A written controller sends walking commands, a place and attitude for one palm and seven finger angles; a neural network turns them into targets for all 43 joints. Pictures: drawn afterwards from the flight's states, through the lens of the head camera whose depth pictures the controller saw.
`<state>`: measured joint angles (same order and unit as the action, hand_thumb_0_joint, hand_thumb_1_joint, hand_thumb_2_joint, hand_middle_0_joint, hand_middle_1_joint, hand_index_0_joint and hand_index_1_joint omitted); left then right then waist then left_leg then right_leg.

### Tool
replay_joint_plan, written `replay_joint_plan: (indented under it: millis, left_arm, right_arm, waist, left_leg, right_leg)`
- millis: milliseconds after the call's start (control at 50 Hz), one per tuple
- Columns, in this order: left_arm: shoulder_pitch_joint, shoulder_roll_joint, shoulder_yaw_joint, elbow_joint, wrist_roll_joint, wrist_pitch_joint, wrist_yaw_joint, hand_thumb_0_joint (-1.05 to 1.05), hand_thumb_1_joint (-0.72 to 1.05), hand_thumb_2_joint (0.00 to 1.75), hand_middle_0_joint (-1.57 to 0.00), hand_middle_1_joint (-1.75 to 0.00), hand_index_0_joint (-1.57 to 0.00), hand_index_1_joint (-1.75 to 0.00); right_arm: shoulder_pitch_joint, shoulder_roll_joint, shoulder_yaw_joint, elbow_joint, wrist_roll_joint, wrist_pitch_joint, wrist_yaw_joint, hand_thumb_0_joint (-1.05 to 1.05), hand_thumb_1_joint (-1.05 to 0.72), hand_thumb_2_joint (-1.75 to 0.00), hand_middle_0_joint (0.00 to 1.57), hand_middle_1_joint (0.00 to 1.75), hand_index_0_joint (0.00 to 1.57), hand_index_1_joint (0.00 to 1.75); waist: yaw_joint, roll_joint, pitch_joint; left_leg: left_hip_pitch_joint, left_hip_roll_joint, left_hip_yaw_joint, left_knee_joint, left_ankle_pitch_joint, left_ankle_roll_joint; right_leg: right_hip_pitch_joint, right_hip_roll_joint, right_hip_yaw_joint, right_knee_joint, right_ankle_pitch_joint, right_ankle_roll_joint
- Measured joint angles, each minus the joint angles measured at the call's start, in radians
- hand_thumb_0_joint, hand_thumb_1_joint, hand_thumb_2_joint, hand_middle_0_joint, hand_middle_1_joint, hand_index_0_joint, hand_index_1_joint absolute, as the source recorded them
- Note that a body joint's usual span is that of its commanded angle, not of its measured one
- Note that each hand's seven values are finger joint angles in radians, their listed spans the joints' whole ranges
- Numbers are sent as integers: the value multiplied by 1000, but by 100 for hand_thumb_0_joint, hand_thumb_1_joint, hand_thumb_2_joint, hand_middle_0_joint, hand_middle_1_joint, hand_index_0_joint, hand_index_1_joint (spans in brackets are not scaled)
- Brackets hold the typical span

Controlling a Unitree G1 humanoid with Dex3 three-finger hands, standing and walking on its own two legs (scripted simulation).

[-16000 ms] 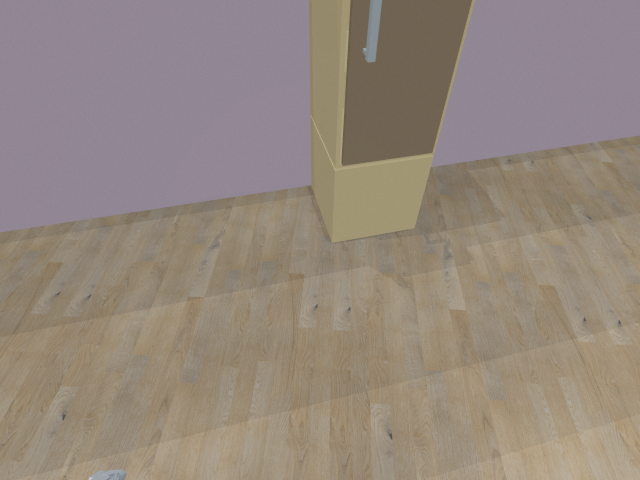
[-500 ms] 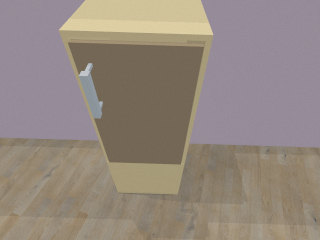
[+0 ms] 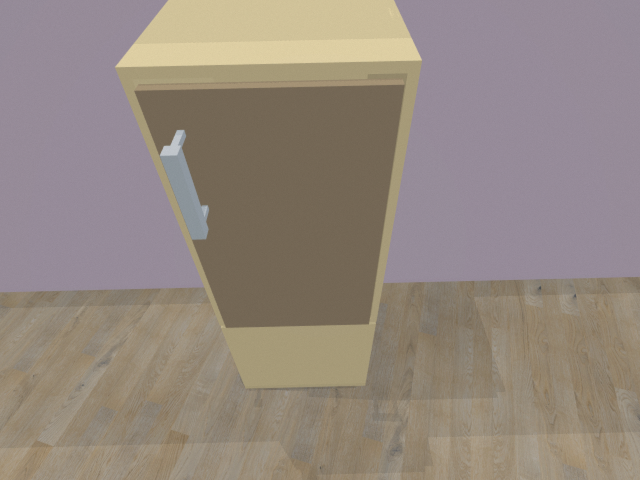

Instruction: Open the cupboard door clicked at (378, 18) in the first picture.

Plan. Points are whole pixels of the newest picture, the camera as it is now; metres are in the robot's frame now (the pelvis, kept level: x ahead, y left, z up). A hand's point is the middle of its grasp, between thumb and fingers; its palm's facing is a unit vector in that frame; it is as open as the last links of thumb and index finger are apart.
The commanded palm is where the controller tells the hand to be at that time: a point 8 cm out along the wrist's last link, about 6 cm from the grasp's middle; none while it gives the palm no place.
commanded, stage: look again from close up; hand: left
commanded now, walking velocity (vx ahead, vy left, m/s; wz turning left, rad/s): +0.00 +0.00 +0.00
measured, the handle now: (190, 187) +0.48 +0.22 +0.11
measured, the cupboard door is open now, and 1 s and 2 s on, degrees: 0 0 0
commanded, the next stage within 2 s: raise the hand with hooked fingers in 0.14 s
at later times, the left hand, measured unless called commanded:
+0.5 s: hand (182, 405) +0.21 +0.18 +0.01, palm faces +0.15 -0.99 -0.04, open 7.8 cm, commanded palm +0.12 +0.24 -0.03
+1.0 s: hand (148, 406) +0.20 +0.22 +0.02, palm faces +0.06 -1.00 -0.04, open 10.7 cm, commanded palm +0.16 +0.27 +0.03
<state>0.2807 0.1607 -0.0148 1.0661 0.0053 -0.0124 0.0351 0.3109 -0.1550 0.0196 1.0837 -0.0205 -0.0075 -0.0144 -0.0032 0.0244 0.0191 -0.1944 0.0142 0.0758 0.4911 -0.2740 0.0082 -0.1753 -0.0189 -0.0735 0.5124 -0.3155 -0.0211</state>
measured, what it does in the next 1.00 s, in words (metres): stands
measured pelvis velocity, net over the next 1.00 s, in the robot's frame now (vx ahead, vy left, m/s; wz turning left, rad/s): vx -0.03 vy -0.02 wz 0.03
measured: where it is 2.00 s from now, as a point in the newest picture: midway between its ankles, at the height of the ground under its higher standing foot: outside the picture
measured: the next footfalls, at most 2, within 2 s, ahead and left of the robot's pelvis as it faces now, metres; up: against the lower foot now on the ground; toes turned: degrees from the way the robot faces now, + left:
none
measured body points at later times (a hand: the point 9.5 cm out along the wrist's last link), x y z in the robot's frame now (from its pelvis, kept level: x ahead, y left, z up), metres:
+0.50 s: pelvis -0.01 +0.00 -0.03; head +0.01 -0.01 +0.42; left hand +0.19 +0.23 +0.01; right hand +0.15 -0.27 -0.11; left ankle +0.00 +0.11 -0.74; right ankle -0.02 -0.10 -0.74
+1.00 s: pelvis -0.03 -0.02 -0.04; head +0.00 -0.02 +0.41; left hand +0.19 +0.27 +0.02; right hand +0.13 -0.24 -0.14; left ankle -0.01 +0.11 -0.74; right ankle -0.02 -0.10 -0.74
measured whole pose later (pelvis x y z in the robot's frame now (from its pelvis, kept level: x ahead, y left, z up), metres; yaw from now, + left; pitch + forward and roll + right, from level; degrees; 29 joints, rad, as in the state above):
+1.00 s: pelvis -0.03 -0.02 -0.04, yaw +2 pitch +8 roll -1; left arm 0.26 0.30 0.29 0.13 -0.35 -0.26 -0.35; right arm 0.27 -0.21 0.06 0.62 0.03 -0.21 -0.07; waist 0.00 0.04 -0.08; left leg -0.64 0.05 0.00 0.90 -0.40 -0.02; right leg -0.58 0.00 -0.13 0.87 -0.44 -0.05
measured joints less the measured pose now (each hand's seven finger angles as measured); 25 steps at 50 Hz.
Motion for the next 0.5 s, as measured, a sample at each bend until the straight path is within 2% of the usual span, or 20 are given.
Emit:
replay_joint_plan:
  millis: [260, 280, 300, 340, 400, 440, 500]
  left_arm:
    - [-3, -10, -3, 27, 2, -3, 5, 0, 91, 90, -20, -30, -19, -30]
    - [48, -9, 14, -122, -32, 61, 13, 1, 92, 90, -20, -30, -20, -30]
    - [112, 0, 32, -308, -57, 83, 24, 2, 93, 90, -20, -30, -20, -30]
    - [201, 16, 33, -608, -98, 38, 65, 3, 93, 89, -21, -30, -20, -31]
    - [186, 15, 60, -848, -138, -69, 62, 3, 90, 88, -21, -32, -20, -32]
    - [138, 10, 94, -910, -159, -187, 15, 2, 87, 87, -21, -34, -20, -34]
    - [88, -1, 135, -935, -209, -391, -121, 1, 80, 85, -21, -37, -20, -38]
  right_arm:
    - [-12, 12, 3, 33, 5, -6, 0, 1, -91, -90, 20, 30, 20, 30]
    - [-1, 6, 5, -1, 13, -12, -7, 1, -92, -90, 20, 30, 20, 30]
    - [21, -2, 4, -41, 20, -51, -22, 2, -92, -90, 20, 30, 20, 30]
    - [53, -25, -10, -111, 42, -144, -45, 3, -93, -90, 20, 30, 20, 30]
    - [28, -73, -38, -208, 41, -223, -51, 3, -93, -90, 20, 30, 20, 30]
    - [-17, -98, -59, -272, 31, -245, -42, 2, -92, -90, 20, 30, 20, 30]
    - [-97, -113, -86, -367, 23, -257, -14, 2, -92, -90, 20, 30, 20, 30]
  waist:
    - [3, -11, 17]
    - [1, -11, 19]
    - [10, -19, 16]
    - [13, -23, -5]
    - [-13, -5, -39]
    - [-19, -4, -75]
    - [-15, -26, -131]
  left_leg:
    - [5, 0, 8, -16, 1, 3]
    - [-7, 3, 6, -1, -6, 3]
    - [-10, 1, 10, 0, -9, 3]
    - [-27, -10, 8, 8, -11, 4]
    - [-108, -18, -19, 78, -27, 8]
    - [-189, -14, -19, 146, -48, 7]
    - [-333, 1, -5, 276, -94, 0]
  right_leg:
    - [7, 1, 8, -25, 6, 8]
    - [-1, 4, 7, -20, 6, 8]
    - [-12, 0, 11, -8, 2, 7]
    - [-35, -11, 8, 24, -15, 8]
    - [-97, -24, -19, 81, -39, 10]
    - [-180, -25, -18, 150, -60, 7]
    - [-334, -20, -2, 289, -105, -3]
